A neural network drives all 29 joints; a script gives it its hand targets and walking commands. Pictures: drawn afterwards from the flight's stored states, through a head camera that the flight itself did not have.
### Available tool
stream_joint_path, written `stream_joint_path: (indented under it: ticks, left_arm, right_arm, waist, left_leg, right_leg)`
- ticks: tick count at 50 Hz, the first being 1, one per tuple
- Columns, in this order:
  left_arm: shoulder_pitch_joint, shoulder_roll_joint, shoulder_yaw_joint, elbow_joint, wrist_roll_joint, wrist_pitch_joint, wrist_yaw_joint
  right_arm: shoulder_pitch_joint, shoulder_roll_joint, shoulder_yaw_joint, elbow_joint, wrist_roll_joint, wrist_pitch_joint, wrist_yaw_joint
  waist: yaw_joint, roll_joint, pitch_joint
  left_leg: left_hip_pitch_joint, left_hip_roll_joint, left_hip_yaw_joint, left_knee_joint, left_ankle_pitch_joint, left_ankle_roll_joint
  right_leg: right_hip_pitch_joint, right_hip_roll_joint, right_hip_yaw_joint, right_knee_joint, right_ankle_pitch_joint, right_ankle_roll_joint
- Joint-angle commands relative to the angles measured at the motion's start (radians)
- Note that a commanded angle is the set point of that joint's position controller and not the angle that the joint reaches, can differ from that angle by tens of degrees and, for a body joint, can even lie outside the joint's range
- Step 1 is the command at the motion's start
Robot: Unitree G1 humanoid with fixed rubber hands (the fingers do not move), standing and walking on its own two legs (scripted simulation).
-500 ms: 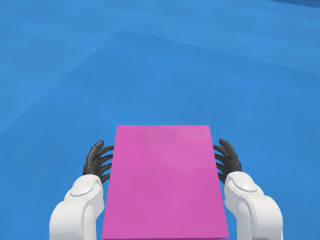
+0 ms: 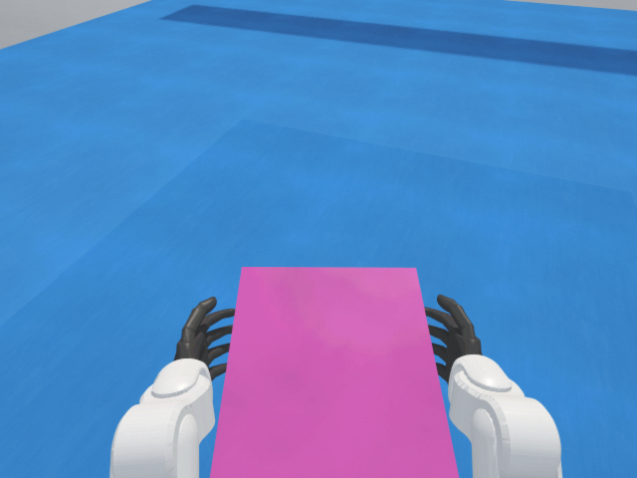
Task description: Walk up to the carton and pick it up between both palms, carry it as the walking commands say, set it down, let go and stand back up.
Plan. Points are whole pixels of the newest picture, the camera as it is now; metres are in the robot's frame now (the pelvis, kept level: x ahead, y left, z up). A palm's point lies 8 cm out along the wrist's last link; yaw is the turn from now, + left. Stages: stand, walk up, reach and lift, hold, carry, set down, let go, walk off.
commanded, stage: carry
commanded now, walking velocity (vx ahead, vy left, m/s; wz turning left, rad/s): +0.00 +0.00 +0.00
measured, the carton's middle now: (327, 397) +0.24 +0.00 +0.02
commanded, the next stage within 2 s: none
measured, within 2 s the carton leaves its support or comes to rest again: neither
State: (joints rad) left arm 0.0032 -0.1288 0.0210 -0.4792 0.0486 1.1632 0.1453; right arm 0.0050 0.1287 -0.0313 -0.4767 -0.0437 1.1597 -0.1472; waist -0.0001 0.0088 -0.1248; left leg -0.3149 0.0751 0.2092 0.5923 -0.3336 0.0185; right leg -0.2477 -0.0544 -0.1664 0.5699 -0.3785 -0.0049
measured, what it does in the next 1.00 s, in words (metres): stands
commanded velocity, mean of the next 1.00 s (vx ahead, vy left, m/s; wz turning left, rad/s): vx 0.00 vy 0.00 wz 0.00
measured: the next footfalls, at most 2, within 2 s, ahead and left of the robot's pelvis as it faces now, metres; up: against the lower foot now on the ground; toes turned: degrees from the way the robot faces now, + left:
none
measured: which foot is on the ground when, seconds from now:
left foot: down 0.00-1.00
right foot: down 0.00-1.00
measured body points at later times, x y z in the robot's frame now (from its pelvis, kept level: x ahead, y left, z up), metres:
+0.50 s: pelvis -0.01 -0.01 +0.00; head -0.03 -0.01 +0.45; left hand +0.24 +0.13 +0.09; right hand +0.23 -0.16 +0.09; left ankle -0.02 +0.10 -0.73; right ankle -0.05 -0.10 -0.73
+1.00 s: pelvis -0.04 -0.02 +0.00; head -0.06 -0.02 +0.45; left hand +0.22 +0.13 +0.09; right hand +0.22 -0.17 +0.09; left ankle -0.02 +0.10 -0.73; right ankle -0.05 -0.10 -0.73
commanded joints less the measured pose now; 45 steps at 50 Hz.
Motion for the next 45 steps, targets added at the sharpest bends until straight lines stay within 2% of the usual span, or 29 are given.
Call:
stream_joint_path:
  ticks: [1, 9, 18, 25, 45]
  left_arm:
    - [-0.358, -0.82, -0.605, -0.099, -0.272, -0.013, -0.119]
    - [-0.357, -0.826, -0.616, -0.113, -0.271, -0.024, -0.119]
    - [-0.363, -0.797, -0.6, -0.102, -0.259, -0.015, -0.114]
    - [-0.375, -0.788, -0.588, -0.084, -0.255, -0.005, -0.111]
    - [-0.407, -0.798, -0.579, -0.066, -0.251, -0.004, -0.112]
  right_arm:
    - [-0.356, 0.809, 0.604, -0.099, 0.269, -0.016, 0.12]
    - [-0.347, 0.814, 0.607, -0.114, 0.273, -0.029, 0.123]
    - [-0.354, 0.789, 0.605, -0.114, 0.272, -0.019, 0.118]
    - [-0.371, 0.781, 0.598, -0.104, 0.27, -0.007, 0.114]
    - [-0.406, 0.79, 0.587, -0.086, 0.264, -0.004, 0.114]
  waist:
    - [0.0, -0.018, -0.19]
    - [0.002, -0.009, -0.203]
    - [0.001, -0.009, -0.155]
    - [0.0, -0.013, -0.127]
    - [-0.001, -0.017, -0.135]
  left_leg:
    - [0.131, 0.115, -0.107, -0.012, 0.566, -0.009]
    - [0.146, 0.116, -0.11, -0.029, 0.548, -0.002]
    - [0.117, 0.117, -0.119, -0.084, 0.388, -0.002]
    - [0.096, 0.116, -0.122, -0.11, 0.303, -0.005]
    - [0.083, 0.106, -0.129, -0.128, 0.229, -0.004]
  right_leg:
    - [0.079, -0.123, 0.094, -0.014, 0.673, -0.011]
    - [0.089, -0.116, 0.095, -0.023, 0.606, -0.014]
    - [0.052, -0.114, 0.107, -0.073, 0.424, -0.021]
    - [0.026, -0.117, 0.116, -0.106, 0.34, -0.024]
    - [0.006, -0.119, 0.128, -0.142, 0.288, -0.042]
